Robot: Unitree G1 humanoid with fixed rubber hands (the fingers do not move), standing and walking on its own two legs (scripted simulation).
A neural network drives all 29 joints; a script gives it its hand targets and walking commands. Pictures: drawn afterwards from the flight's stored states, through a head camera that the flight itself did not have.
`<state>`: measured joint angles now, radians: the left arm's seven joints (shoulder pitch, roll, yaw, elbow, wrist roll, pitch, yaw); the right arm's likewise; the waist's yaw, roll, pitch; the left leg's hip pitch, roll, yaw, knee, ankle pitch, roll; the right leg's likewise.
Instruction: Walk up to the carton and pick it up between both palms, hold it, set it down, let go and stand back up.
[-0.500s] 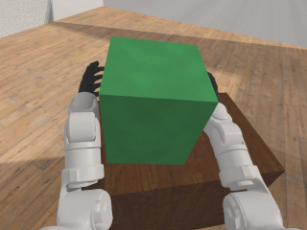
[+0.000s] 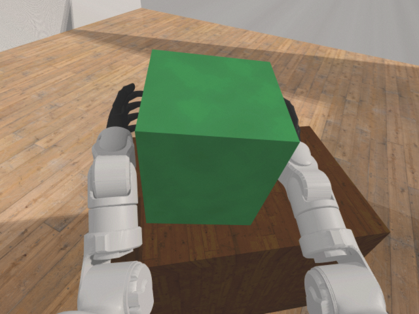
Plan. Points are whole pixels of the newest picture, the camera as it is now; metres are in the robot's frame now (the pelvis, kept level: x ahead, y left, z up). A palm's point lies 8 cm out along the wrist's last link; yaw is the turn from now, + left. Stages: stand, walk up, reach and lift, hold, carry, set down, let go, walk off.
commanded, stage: hold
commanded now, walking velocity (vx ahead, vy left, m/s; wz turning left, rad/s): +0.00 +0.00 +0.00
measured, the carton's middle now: (205, 145) +0.36 +0.00 +0.17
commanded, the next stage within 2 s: none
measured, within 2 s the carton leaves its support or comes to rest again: neither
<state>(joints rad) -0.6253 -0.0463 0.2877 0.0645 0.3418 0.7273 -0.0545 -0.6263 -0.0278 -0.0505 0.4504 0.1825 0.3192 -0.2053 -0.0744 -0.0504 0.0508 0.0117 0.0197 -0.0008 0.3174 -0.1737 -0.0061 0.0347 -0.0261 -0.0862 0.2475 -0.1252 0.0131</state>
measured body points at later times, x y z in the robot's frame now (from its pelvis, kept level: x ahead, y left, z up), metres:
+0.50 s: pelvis +0.00 +0.00 +0.00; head -0.04 +0.02 +0.45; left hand +0.38 +0.15 +0.21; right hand +0.37 -0.15 +0.18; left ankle +0.01 +0.12 -0.75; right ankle +0.02 -0.13 -0.75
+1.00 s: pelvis +0.00 +0.00 +0.00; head -0.04 +0.02 +0.45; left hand +0.37 +0.15 +0.21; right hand +0.37 -0.15 +0.18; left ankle +0.01 +0.12 -0.75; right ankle +0.02 -0.13 -0.75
